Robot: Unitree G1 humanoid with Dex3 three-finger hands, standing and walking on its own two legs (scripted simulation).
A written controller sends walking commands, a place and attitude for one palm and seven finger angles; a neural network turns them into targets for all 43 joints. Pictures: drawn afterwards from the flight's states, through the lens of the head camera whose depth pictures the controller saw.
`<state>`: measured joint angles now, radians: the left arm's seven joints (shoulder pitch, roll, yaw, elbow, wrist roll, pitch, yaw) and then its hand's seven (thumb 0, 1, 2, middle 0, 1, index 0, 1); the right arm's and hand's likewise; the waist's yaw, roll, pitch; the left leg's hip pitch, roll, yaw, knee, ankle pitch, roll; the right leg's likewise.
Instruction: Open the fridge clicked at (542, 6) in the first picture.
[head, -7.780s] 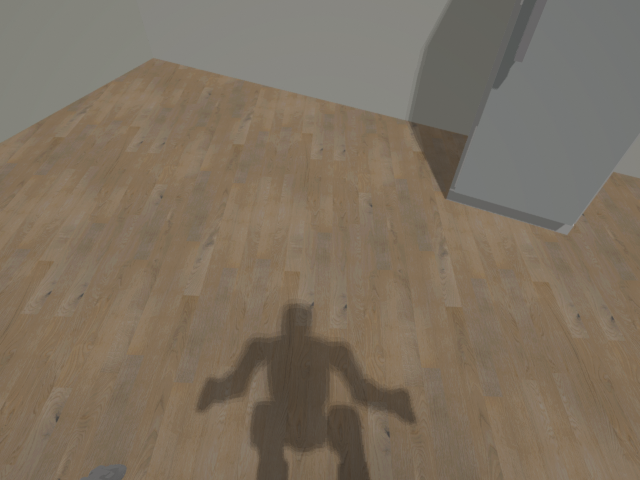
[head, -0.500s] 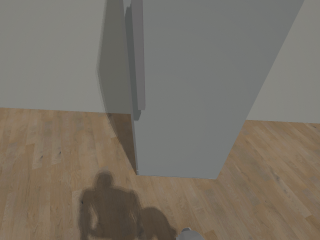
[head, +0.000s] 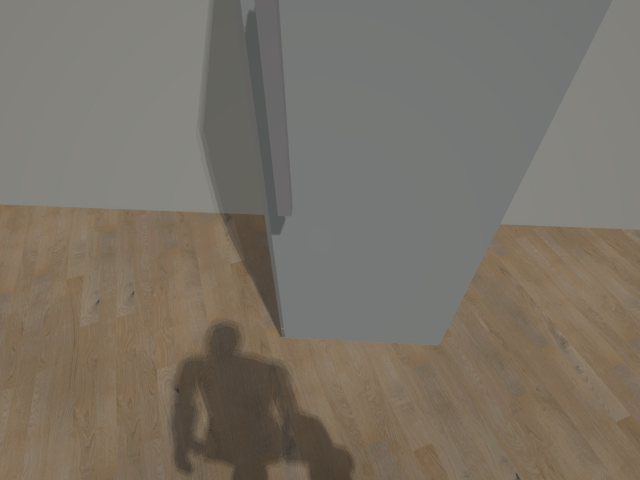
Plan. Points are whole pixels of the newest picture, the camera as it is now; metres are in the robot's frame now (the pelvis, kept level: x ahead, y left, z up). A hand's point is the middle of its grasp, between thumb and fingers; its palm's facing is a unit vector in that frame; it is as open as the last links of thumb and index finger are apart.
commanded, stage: look again from close up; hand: left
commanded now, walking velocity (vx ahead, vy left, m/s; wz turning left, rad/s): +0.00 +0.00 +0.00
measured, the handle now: (278, 107) +0.62 +0.10 +0.16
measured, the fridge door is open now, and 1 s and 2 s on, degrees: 0 0 0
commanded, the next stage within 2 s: shuffle to correct the standing spot in 0.94 s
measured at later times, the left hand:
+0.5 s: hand out of the picture +0.06 +0.17 -0.17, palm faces +0.02 -0.98 -0.20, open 7.3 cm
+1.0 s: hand out of the picture +0.08 +0.16 -0.17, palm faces +0.02 -0.98 -0.21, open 7.3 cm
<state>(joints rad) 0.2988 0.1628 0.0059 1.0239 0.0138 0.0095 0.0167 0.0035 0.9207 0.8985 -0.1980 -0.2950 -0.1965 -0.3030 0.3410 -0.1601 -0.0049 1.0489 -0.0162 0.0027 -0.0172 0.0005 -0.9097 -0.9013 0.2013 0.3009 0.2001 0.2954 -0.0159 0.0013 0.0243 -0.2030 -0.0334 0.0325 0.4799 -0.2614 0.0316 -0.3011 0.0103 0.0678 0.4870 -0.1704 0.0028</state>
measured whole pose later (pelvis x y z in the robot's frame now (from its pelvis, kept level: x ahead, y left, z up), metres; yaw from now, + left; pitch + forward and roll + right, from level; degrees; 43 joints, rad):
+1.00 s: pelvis +0.06 -0.01 +0.00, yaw +0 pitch -1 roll +0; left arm 0.25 0.16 0.00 1.08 0.00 -0.01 0.03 0.00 0.93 0.90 -0.20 -0.30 -0.20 -0.30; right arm 0.30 -0.15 0.01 1.13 -0.01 -0.02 -0.04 0.00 -0.91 -0.90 0.20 0.30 0.20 0.30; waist -0.01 0.01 0.04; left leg -0.09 0.00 0.01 0.41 -0.32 0.01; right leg -0.20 0.04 0.05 0.46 -0.25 -0.02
